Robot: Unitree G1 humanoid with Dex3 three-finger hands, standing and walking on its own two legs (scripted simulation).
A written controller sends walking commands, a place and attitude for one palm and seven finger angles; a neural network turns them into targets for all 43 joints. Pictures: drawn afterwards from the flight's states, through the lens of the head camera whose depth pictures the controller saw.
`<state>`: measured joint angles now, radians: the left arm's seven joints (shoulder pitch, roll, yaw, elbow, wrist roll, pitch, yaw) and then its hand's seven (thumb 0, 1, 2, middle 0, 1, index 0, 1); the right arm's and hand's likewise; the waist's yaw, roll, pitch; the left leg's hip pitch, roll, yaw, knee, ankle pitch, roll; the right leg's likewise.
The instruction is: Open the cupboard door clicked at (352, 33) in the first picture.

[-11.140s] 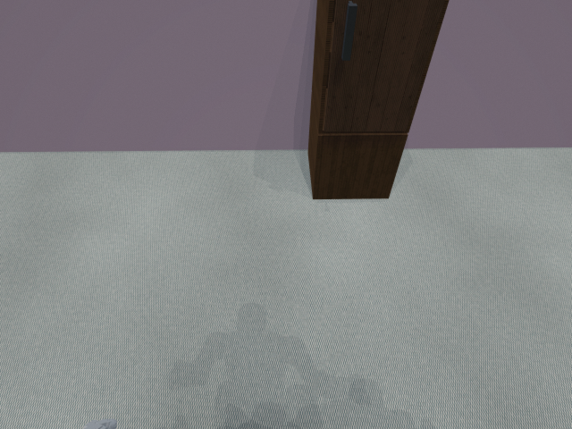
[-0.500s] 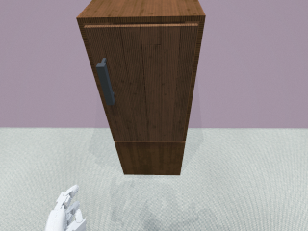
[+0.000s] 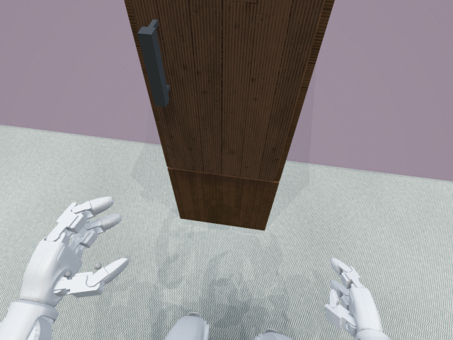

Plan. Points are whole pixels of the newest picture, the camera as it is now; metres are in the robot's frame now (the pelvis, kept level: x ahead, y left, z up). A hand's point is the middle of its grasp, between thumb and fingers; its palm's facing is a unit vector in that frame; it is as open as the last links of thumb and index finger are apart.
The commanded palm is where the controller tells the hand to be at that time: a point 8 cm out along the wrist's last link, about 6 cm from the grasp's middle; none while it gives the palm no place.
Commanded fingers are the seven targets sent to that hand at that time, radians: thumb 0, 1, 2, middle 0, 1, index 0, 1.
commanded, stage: raise the hand with hooked fingers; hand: left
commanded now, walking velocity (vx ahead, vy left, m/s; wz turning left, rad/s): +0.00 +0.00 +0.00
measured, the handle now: (158, 65) +0.61 +0.21 +0.13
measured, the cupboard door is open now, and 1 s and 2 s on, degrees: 0 0 0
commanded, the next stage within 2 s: move the hooked fingers beside the handle in 1.40 s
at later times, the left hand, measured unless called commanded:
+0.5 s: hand (68, 209) +0.27 +0.27 +0.11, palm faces -0.02 -1.00 -0.06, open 13.2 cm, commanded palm +0.25 +0.33 +0.12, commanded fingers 0.00 -0.50 0.30 -0.30 -1.20 -0.30 -1.20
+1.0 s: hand (28, 161) +0.32 +0.33 +0.16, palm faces -0.01 -1.00 -0.04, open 14.0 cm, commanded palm +0.28 +0.37 +0.15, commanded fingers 0.00 -0.50 0.30 -0.30 -1.20 -0.30 -1.20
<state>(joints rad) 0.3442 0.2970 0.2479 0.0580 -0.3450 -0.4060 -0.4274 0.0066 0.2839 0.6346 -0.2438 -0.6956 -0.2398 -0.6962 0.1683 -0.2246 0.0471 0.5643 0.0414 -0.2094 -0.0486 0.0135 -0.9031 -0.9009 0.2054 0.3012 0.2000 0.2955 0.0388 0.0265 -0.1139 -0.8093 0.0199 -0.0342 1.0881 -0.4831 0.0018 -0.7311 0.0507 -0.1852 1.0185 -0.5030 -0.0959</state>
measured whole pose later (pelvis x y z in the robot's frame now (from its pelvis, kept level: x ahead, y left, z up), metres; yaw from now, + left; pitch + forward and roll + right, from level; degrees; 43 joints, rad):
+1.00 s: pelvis +0.01 +0.06 +0.05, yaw -1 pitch +4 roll -2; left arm -0.11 0.47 0.41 0.39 -0.34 -0.14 -0.49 -0.02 -0.50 0.30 -0.30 -1.20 -0.30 -1.20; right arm 0.27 -0.28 0.07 0.58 0.06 -0.20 -0.09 0.02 -0.90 -0.90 0.21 0.30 0.20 0.30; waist 0.01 0.02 -0.05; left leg -0.45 -0.03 0.04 0.71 -0.34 0.08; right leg -0.39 0.02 -0.10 0.65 -0.33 -0.02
